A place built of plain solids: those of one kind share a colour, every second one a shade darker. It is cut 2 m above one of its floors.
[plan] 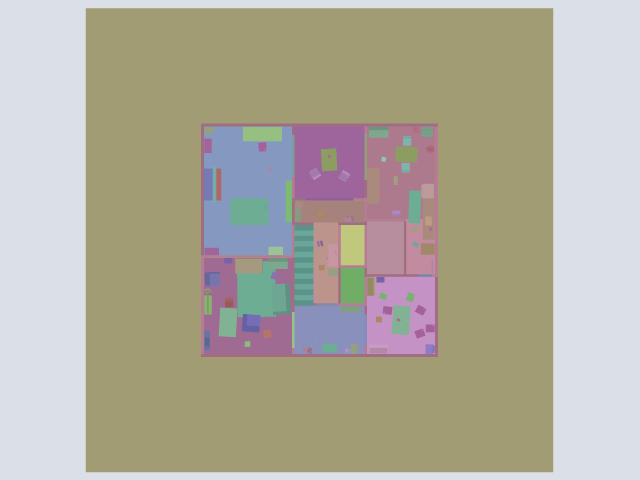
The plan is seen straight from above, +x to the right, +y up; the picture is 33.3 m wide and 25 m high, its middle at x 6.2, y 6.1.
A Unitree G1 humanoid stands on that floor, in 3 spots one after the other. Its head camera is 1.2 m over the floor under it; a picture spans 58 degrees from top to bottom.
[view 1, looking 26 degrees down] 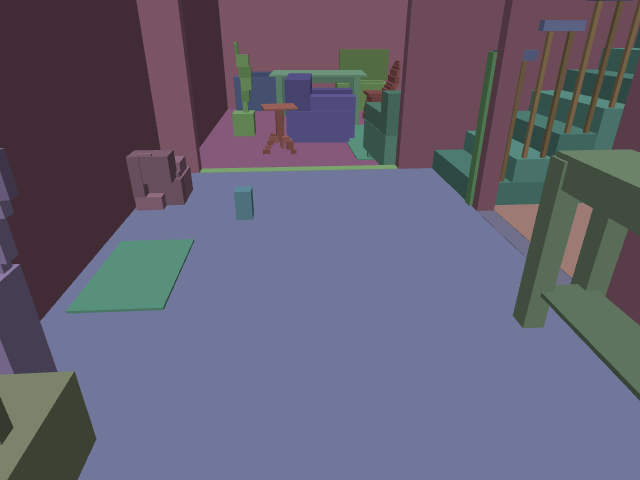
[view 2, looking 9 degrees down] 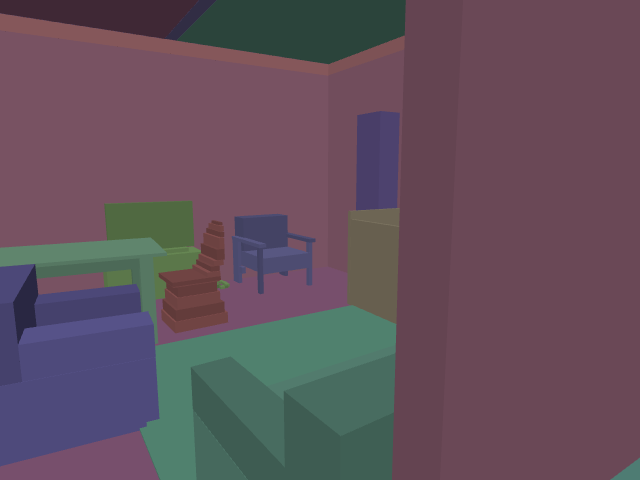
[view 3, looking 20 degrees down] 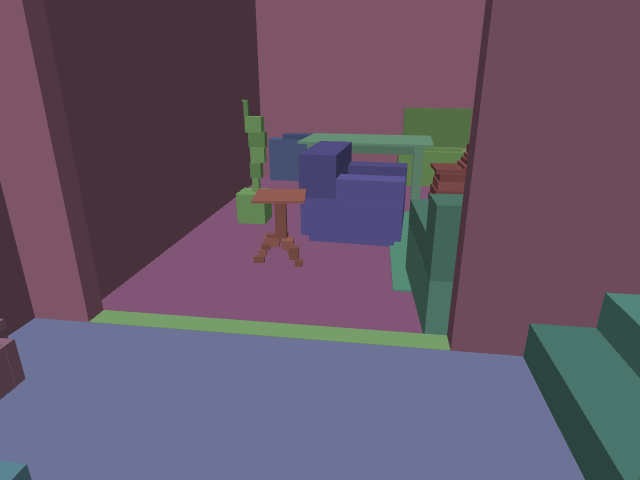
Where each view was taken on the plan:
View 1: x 8.82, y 1.32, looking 176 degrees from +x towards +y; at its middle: floor_foyer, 2.74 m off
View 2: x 5.37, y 1.78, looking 148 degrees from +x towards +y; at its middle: wall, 6.22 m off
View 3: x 6.70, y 1.98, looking -172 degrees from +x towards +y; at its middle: armchair_club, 3.99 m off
